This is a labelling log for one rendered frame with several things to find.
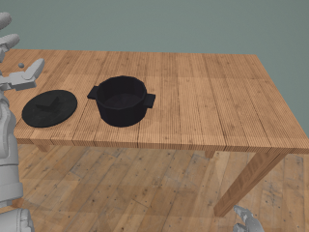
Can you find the pot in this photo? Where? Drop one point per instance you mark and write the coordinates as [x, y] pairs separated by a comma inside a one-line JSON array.
[[122, 100]]

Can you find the robot left forearm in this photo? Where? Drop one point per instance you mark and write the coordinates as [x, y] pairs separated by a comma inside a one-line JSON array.
[[10, 187]]

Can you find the left robot upper arm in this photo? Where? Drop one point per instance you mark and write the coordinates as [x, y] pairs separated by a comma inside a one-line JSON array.
[[16, 220]]

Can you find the table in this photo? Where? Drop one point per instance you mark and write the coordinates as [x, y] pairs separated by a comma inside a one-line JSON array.
[[203, 102]]

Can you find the knob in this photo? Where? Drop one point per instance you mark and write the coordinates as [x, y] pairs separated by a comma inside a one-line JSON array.
[[47, 102]]

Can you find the robot left hand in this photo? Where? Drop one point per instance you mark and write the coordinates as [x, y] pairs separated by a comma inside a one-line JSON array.
[[16, 80]]

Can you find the lid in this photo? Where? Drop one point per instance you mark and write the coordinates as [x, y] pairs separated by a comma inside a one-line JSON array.
[[44, 118]]

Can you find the robot right hand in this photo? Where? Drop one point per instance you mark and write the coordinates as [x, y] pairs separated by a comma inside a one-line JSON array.
[[251, 224]]

